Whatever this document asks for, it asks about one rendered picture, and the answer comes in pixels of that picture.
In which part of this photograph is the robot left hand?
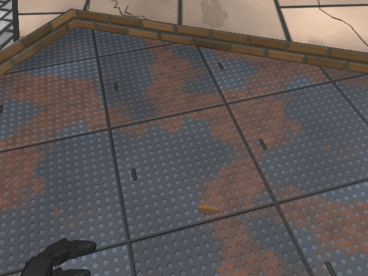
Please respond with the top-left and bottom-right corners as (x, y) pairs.
(20, 238), (97, 276)

